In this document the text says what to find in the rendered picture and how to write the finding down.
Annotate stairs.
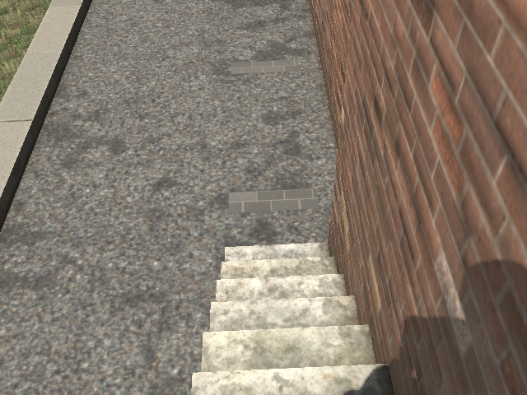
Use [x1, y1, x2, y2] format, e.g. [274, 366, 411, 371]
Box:
[191, 242, 394, 395]

